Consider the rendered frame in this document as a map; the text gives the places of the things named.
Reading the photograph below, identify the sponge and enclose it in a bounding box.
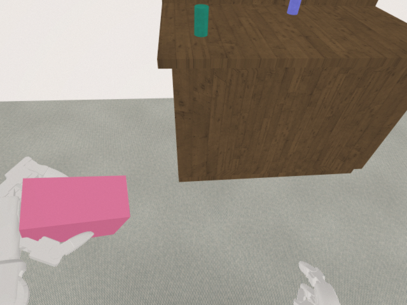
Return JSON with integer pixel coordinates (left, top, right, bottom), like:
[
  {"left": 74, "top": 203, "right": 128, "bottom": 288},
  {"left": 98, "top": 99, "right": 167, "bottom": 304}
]
[{"left": 19, "top": 175, "right": 130, "bottom": 242}]

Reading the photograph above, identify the table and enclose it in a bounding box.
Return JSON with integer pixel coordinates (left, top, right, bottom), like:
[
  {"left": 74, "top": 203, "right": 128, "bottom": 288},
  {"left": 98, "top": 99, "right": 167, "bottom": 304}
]
[{"left": 157, "top": 0, "right": 407, "bottom": 182}]

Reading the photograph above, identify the robot left forearm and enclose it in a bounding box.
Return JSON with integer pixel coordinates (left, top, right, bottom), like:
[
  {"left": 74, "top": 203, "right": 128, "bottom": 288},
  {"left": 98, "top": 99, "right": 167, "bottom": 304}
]
[{"left": 0, "top": 259, "right": 30, "bottom": 305}]

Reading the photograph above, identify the right robot hand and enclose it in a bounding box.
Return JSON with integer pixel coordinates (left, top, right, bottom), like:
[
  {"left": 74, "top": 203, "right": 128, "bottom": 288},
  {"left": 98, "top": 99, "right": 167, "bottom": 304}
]
[{"left": 293, "top": 261, "right": 340, "bottom": 305}]

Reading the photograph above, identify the left robot hand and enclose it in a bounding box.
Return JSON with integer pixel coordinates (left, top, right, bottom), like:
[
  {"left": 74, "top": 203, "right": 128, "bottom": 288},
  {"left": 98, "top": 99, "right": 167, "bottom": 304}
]
[{"left": 0, "top": 157, "right": 94, "bottom": 267}]

